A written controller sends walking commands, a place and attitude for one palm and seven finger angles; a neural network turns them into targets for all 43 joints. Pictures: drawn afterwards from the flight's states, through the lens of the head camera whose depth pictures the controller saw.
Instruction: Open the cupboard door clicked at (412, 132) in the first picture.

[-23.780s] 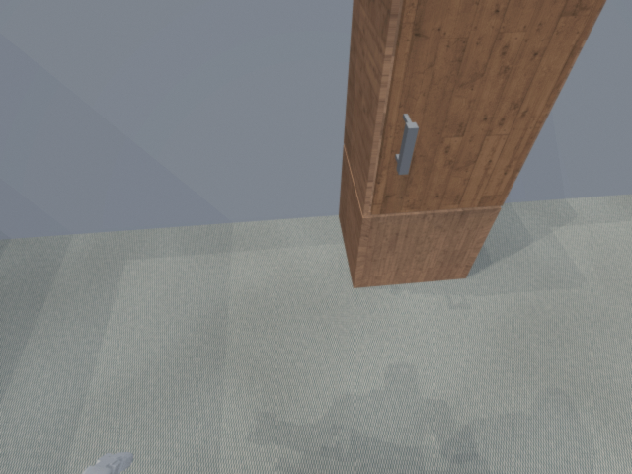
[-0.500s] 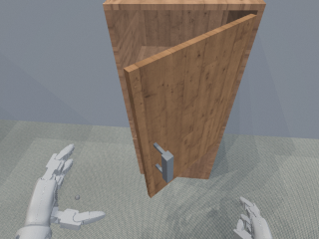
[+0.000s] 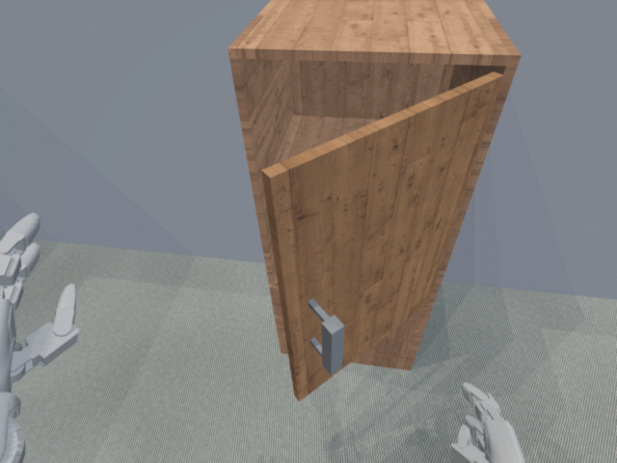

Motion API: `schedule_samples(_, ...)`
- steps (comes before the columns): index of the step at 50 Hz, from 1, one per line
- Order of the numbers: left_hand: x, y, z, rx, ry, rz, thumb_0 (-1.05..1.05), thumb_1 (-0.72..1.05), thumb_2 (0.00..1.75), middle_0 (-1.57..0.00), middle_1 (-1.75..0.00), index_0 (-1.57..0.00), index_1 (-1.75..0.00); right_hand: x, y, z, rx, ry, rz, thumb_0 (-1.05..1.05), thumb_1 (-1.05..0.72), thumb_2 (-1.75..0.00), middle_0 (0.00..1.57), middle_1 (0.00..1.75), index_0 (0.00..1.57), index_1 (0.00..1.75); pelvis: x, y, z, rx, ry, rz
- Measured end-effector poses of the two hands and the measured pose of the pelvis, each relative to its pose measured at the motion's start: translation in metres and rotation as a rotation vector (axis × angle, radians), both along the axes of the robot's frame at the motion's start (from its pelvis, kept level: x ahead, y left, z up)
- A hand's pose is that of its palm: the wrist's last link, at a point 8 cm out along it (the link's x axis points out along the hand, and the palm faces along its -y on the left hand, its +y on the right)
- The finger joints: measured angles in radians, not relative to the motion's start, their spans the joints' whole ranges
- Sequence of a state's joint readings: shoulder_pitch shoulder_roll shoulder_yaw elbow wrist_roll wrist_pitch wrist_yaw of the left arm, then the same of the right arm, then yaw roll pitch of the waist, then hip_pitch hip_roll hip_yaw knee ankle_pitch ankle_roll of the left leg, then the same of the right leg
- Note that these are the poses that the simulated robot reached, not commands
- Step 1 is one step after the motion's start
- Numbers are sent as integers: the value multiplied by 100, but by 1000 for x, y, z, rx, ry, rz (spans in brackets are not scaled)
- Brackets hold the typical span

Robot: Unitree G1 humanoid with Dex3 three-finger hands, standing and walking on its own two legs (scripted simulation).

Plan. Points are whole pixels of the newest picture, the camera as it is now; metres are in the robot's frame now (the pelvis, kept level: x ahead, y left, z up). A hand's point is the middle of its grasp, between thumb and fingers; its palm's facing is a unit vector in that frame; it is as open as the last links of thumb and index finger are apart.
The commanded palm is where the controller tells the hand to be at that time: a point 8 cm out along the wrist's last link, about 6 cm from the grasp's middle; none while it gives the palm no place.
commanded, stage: draw the hand back to the body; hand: left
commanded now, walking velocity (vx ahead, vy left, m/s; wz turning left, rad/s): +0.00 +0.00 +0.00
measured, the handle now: (323, 336) +0.34 +0.03 -0.07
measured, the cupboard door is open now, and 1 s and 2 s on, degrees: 45 45 45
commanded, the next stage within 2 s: step back with the hand held close in 0.34 s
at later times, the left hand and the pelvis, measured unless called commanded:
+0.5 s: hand (72, 322) +0.19 +0.26 +0.16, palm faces +0.46 -0.78 -0.43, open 7.4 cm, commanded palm +0.14 +0.30 +0.18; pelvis +0.00 +0.00 +0.01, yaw +0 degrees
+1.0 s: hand (10, 389) +0.13 +0.29 +0.16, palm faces +0.41 -0.75 -0.52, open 7.4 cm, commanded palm +0.07 +0.31 +0.18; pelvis -0.07 +0.02 +0.00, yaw +0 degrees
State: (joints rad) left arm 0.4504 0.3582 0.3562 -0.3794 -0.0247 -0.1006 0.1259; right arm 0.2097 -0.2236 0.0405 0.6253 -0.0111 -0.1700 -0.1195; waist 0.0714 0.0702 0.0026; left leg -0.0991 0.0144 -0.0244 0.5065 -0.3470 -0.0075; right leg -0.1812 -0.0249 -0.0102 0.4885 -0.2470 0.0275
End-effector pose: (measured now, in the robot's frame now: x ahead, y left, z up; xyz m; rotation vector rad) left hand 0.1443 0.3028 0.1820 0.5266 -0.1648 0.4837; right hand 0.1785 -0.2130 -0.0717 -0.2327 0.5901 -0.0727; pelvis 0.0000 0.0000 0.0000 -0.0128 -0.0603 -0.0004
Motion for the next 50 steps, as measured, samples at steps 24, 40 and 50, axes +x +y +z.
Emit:
schedule_samples(24, 4, -4, -2, -26, 14, -20, 1, 89, 90, -22, -30, -22, -30, -9, -5, 0, 1, 41, -9, 1, -91, -90, 20, 30, 20, 30, -3, -2, 6, 1, -24, -10)
schedule_samples(40, -12, 1, -7, 81, 121, -135, 1, 89, 90, -22, -30, -22, -31, -39, -20, 3, -56, 128, -105, 1, -91, -90, 20, 30, 20, 30, -34, 11, 4, 5, 61, -9)
schedule_samples(50, -59, 17, -4, 99, 14, -84, 1, 89, 90, -22, -30, -22, -30, -74, -5, 6, -62, 90, -71, 1, -91, -90, 20, 30, 20, 30, -73, 15, -3, 11, 32, -4)
